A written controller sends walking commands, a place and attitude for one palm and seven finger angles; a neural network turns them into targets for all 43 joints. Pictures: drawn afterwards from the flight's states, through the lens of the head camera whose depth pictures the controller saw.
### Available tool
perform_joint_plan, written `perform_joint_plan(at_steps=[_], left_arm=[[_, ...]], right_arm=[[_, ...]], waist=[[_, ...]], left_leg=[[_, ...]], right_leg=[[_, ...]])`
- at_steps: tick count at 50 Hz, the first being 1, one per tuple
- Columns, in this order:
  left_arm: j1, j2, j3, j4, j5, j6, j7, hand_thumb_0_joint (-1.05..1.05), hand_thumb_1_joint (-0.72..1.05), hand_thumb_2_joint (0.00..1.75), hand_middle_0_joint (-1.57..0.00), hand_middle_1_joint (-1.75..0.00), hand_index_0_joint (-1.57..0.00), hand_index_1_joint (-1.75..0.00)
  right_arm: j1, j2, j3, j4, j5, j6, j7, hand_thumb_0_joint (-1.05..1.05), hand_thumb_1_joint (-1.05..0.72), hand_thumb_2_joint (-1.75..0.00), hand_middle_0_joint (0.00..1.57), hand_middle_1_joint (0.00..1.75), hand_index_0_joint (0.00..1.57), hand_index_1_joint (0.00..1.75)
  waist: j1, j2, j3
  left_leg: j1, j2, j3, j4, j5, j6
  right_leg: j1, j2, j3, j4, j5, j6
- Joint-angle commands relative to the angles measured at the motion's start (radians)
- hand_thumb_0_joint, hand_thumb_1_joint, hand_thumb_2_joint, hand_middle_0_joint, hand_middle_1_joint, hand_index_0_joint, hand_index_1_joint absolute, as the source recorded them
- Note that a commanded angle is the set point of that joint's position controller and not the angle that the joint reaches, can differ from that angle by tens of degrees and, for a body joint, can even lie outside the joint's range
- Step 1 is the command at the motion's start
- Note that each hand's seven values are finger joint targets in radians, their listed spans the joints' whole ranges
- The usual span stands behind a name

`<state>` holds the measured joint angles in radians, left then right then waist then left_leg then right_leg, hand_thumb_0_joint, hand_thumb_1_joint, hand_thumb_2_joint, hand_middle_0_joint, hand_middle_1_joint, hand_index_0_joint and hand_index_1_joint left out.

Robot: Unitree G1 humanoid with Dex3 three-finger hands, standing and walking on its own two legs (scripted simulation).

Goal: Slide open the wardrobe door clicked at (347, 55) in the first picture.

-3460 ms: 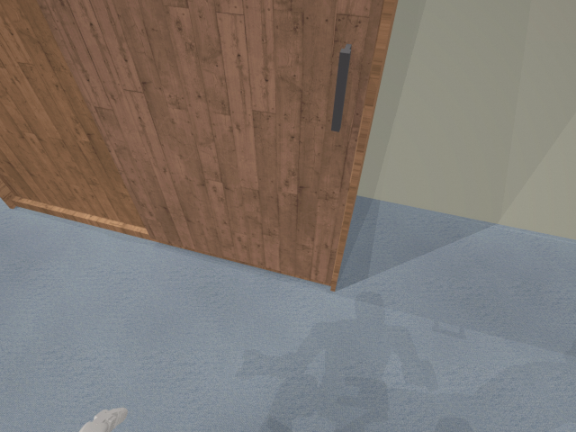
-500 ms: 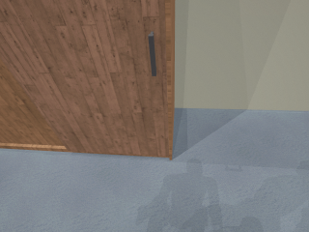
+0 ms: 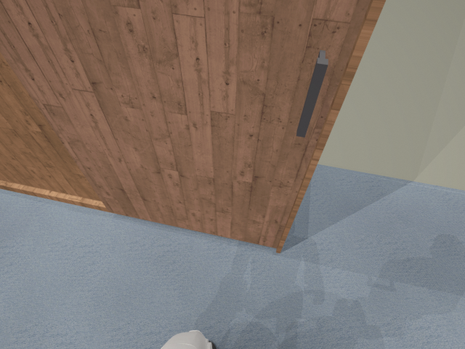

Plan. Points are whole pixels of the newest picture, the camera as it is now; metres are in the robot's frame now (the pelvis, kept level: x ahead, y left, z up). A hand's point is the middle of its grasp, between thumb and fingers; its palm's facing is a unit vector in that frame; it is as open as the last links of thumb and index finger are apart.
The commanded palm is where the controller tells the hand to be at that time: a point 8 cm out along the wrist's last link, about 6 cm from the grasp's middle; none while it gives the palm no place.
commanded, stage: come to a stop and stand still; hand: right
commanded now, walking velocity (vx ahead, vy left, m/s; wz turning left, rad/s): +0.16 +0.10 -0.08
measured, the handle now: (310, 96) +0.56 -0.09 +0.12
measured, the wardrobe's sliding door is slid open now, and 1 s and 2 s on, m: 0.00 0.00 0.00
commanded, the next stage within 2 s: look again from close up in 1.58 s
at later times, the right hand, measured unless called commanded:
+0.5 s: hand out of the picture +0.09 -0.17 -0.16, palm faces +0.07 +0.97 -0.25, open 7.4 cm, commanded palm none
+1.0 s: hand out of the picture +0.06 -0.10 -0.15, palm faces +0.03 +0.97 -0.22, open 7.3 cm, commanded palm none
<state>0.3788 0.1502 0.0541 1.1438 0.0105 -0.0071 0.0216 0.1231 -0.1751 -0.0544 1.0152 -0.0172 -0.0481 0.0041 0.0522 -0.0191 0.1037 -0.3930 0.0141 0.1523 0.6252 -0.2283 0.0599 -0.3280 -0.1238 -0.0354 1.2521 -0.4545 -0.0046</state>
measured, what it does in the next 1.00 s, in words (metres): steps on the spot: right foot, then left foot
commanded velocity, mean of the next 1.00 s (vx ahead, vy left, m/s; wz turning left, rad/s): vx -0.09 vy -0.02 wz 0.00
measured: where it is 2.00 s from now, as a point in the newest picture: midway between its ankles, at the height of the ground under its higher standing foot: outside the picture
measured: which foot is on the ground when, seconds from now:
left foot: down 0.00-0.32, up 0.34-0.58, down 0.60-1.00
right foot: up 0.00-0.22, down 0.24-0.58, up 0.60-0.78, down 0.80-1.00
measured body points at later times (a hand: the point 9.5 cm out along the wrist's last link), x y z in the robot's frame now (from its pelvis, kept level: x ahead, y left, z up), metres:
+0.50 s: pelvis +0.07 +0.02 +0.01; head +0.12 +0.03 +0.46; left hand +0.19 +0.23 -0.14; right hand +0.08 -0.22 -0.14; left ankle +0.04 +0.15 -0.68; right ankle +0.12 -0.08 -0.72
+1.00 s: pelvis +0.00 +0.08 +0.01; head -0.01 +0.09 +0.46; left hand +0.02 +0.30 -0.15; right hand +0.06 -0.15 -0.13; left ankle +0.05 +0.18 -0.72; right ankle +0.07 -0.02 -0.72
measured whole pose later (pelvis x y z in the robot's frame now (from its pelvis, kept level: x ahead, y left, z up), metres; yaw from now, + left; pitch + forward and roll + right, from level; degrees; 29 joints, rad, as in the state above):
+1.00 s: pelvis +0.00 +0.08 +0.01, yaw +0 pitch -3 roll +0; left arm 0.32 0.16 0.01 0.98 0.02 0.04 0.01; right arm 0.28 -0.17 0.00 0.94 -0.02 0.01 -0.03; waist 0.01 -0.01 0.01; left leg -0.29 0.00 0.06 0.59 -0.27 0.04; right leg -0.32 0.00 -0.08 0.58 -0.26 -0.04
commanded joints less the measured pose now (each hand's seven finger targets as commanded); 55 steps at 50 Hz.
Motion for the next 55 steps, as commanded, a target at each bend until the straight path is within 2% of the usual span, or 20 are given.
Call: perform_joint_plan(at_steps=[1, 7, 10, 13, 15, 17, 21, 27, 28, 29, 30, 32, 33, 35, 38, 40, 42, 46, 51, 55], left_arm=[[0.048, 0.028, 0.006, -0.071, 0.020, -0.001, -0.004, 0.00, 0.90, 0.90, -0.20, -0.30, -0.20, -0.30], [-0.029, -0.018, -0.024, -0.100, 0.010, -0.004, -0.001, 0.00, 0.90, 0.90, -0.20, -0.30, -0.20, -0.30], [-0.057, 0.018, -0.029, -0.099, -0.002, -0.010, 0.008, 0.00, 0.90, 0.90, -0.20, -0.30, -0.20, -0.30], [-0.067, 0.135, -0.003, -0.135, 0.000, -0.005, 0.020, 0.00, 0.90, 0.90, -0.20, -0.30, -0.20, -0.30], [-0.116, 0.146, 0.000, -0.144, -0.001, 0.007, 0.031, 0.00, 0.90, 0.90, -0.20, -0.30, -0.20, -0.30], [-0.154, 0.155, 0.003, -0.166, 0.006, 0.015, 0.036, 0.00, 0.90, 0.90, -0.20, -0.30, -0.20, -0.30], [-0.225, 0.187, 0.026, -0.214, 0.016, 0.034, 0.028, 0.00, 0.90, 0.90, -0.20, -0.30, -0.20, -0.30], [-0.249, 0.179, 0.044, -0.214, 0.011, 0.037, 0.006, 0.00, 0.90, 0.90, -0.20, -0.30, -0.20, -0.30], [-0.294, 0.214, 0.047, -0.259, -0.022, 0.004, 0.010, 0.00, 0.90, 0.90, -0.20, -0.30, -0.20, -0.30], [-0.219, 0.108, 0.033, -0.302, -0.014, 0.014, -0.024, 0.00, 0.90, 0.90, -0.20, -0.30, -0.20, -0.30], [-0.260, 0.096, 0.025, -0.312, 0.007, 0.022, -0.033, 0.00, 0.90, 0.90, -0.20, -0.30, -0.20, -0.30], [-0.202, 0.067, 0.022, -0.300, 0.005, 0.033, -0.039, 0.00, 0.90, 0.90, -0.20, -0.30, -0.20, -0.30], [-0.202, 0.065, 0.018, -0.309, -0.001, 0.029, -0.039, 0.00, 0.90, 0.90, -0.20, -0.30, -0.20, -0.30], [-0.192, 0.076, 0.015, -0.324, -0.009, 0.030, -0.025, 0.00, 0.90, 0.90, -0.20, -0.30, -0.20, -0.30], [-0.096, 0.072, 0.001, -0.271, -0.001, 0.025, -0.023, 0.00, 0.90, 0.90, -0.20, -0.30, -0.20, -0.30], [-0.055, 0.137, 0.003, -0.258, 0.016, 0.011, -0.019, 0.00, 0.90, 0.90, -0.20, -0.30, -0.20, -0.30], [-0.110, 0.160, 0.000, -0.273, 0.021, 0.004, -0.013, 0.00, 0.90, 0.90, -0.20, -0.30, -0.20, -0.30], [-0.143, 0.144, -0.013, -0.269, 0.015, 0.008, -0.008, 0.00, 0.90, 0.90, -0.20, -0.30, -0.20, -0.30], [0.002, 0.083, -0.019, -0.204, 0.017, 0.026, -0.014, 0.00, 0.90, 0.90, -0.20, -0.30, -0.20, -0.30], [0.075, 0.065, -0.028, -0.160, 0.017, 0.020, -0.014, 0.00, 0.90, 0.90, -0.20, -0.30, -0.20, -0.30]], right_arm=[[0.112, -0.085, -0.004, 0.001, -0.008, -0.008, -0.027, 0.00, -0.90, -0.90, 0.20, 0.30, 0.20, 0.30], [0.143, -0.058, 0.013, 0.015, -0.009, -0.006, -0.035, 0.00, -0.90, -0.90, 0.20, 0.30, 0.20, 0.30], [0.160, -0.083, 0.015, 0.018, 0.005, 0.003, -0.043, 0.00, -0.90, -0.90, 0.20, 0.30, 0.20, 0.30], [0.201, -0.063, 0.008, -0.012, 0.011, 0.033, -0.056, 0.00, -0.90, -0.90, 0.20, 0.30, 0.20, 0.30], [0.215, -0.075, 0.007, -0.014, 0.007, 0.053, -0.060, 0.00, -0.90, -0.90, 0.20, 0.30, 0.20, 0.30], [0.202, -0.092, -0.006, -0.019, 0.006, 0.071, -0.057, 0.00, -0.90, -0.90, 0.20, 0.30, 0.20, 0.30], [0.215, -0.061, -0.019, -0.038, 0.001, 0.085, -0.053, 0.00, -0.90, -0.90, 0.20, 0.30, 0.20, 0.30], [0.269, -0.038, -0.010, -0.048, -0.007, 0.068, -0.042, 0.00, -0.90, -0.90, 0.20, 0.30, 0.20, 0.30], [0.340, -0.062, 0.012, -0.028, 0.000, 0.043, -0.067, 0.00, -0.90, -0.90, 0.20, 0.30, 0.20, 0.30], [0.231, -0.156, -0.003, -0.118, -0.019, 0.035, -0.069, 0.00, -0.90, -0.90, 0.20, 0.30, 0.20, 0.30], [0.240, -0.158, -0.002, -0.134, -0.020, 0.018, -0.069, 0.00, -0.90, -0.90, 0.20, 0.30, 0.20, 0.30], [0.207, -0.182, -0.006, -0.142, -0.021, 0.004, -0.067, 0.00, -0.90, -0.90, 0.20, 0.30, 0.20, 0.30], [0.199, -0.194, -0.018, -0.151, -0.021, 0.003, -0.068, 0.00, -0.90, -0.90, 0.20, 0.30, 0.20, 0.30], [0.158, -0.157, -0.004, -0.166, -0.021, 0.012, -0.070, 0.00, -0.90, -0.90, 0.20, 0.30, 0.20, 0.30], [0.128, -0.164, 0.002, -0.177, -0.012, 0.035, -0.064, 0.00, -0.90, -0.90, 0.20, 0.30, 0.20, 0.30], [0.170, -0.106, 0.014, -0.173, 0.001, 0.059, -0.060, 0.00, -0.90, -0.90, 0.20, 0.30, 0.20, 0.30], [0.213, -0.094, 0.021, -0.156, -0.003, 0.058, -0.058, 0.00, -0.90, -0.90, 0.20, 0.30, 0.20, 0.30], [0.257, -0.084, 0.024, -0.103, -0.008, 0.053, -0.040, 0.00, -0.90, -0.90, 0.20, 0.30, 0.20, 0.30], [0.152, -0.153, 0.010, -0.135, -0.002, 0.039, -0.044, 0.00, -0.90, -0.90, 0.20, 0.30, 0.20, 0.30], [0.128, -0.138, 0.010, -0.125, 0.002, 0.039, -0.044, 0.00, -0.90, -0.90, 0.20, 0.30, 0.20, 0.30]], waist=[[-0.013, 0.077, -0.079], [-0.025, 0.067, -0.101], [-0.031, 0.036, -0.149], [-0.045, -0.115, -0.159], [-0.055, -0.257, -0.115], [-0.054, -0.207, -0.075], [-0.063, -0.065, -0.158], [-0.077, -0.073, -0.224], [-0.130, 0.156, -0.265], [-0.066, 0.406, -0.186], [-0.088, 0.197, -0.152], [-0.033, -0.016, -0.203], [-0.041, 0.186, -0.202], [-0.032, 0.305, -0.128], [-0.002, 0.109, -0.041], [-0.021, -0.168, 0.021], [-0.069, -0.229, 0.025], [-0.098, -0.014, -0.006], [-0.015, 0.169, -0.037], [0.003, 0.092, -0.055]], left_leg=[[0.056, 0.256, -0.210, -0.384, 0.163, 0.110], [0.138, 0.229, -0.178, -0.326, 0.493, 0.133], [0.221, 0.190, -0.154, -0.211, 0.629, 0.076], [0.135, 0.098, -0.100, -0.111, 0.299, -0.048], [0.082, 0.044, -0.085, 0.047, -0.105, -0.082], [0.033, 0.028, -0.143, 0.246, -0.358, -0.077], [-0.015, 0.016, -0.164, 0.394, -0.324, -0.083], [0.175, 0.015, -0.088, -0.003, -0.105, -0.090], [0.134, 0.083, -0.222, -0.289, 0.085, -0.082], [0.183, 0.234, -0.426, -0.291, 0.204, -0.023], [0.164, 0.292, -0.470, -0.237, 0.412, 0.055], [0.223, 0.234, -0.355, -0.170, 0.513, 0.102], [0.237, 0.230, -0.348, -0.143, 0.534, 0.107], [0.130, 0.233, -0.294, -0.167, 0.427, 0.117], [-0.103, 0.176, -0.252, -0.173, -0.050, 0.052], [-0.143, 0.029, -0.176, -0.064, -0.310, -0.027], [0.049, -0.006, -0.117, 0.016, -0.233, -0.043], [0.199, 0.025, -0.186, -0.132, -0.177, -0.024], [-0.091, 0.196, -0.392, -0.425, -0.523, 0.053], [-0.105, 0.142, -0.283, -0.351, -0.403, 0.028]], right_leg=[[-0.097, -0.029, 0.002, -0.060, 0.069, -0.002], [-0.026, 0.017, -0.033, -0.470, 0.105, 0.030], [0.102, 0.046, -0.022, -0.736, 0.324, 0.030], [0.252, -0.133, 0.099, -0.760, 1.081, -0.067], [0.253, -0.200, 0.170, -0.825, 1.258, -0.153], [0.198, -0.233, 0.183, -0.882, 1.178, -0.209], [0.219, -0.218, 0.136, -0.848, 0.984, -0.220], [0.127, -0.133, 0.082, -0.794, 0.588, -0.139], [0.194, -0.117, 0.053, -0.585, 0.617, -0.063], [-0.102, 0.085, -0.045, -0.460, 0.078, -0.008], [-0.139, 0.110, -0.005, -0.325, -0.015, -0.001], [-0.123, 0.113, -0.009, -0.296, 0.028, 0.003], [-0.165, 0.111, 0.001, -0.280, 0.026, -0.004], [-0.102, 0.095, 0.017, -0.360, 0.020, -0.005], [0.149, 0.113, -0.026, -0.670, 0.166, -0.001], [0.073, -0.031, 0.203, -0.869, 0.075, -0.076], [-0.136, -0.110, 0.324, -1.019, -0.079, -0.147], [-0.205, -0.014, 0.173, -0.951, -0.155, -0.084], [0.059, 0.103, 0.000, -0.642, 0.087, -0.014], [0.120, 0.092, 0.018, -0.711, 0.115, -0.021]])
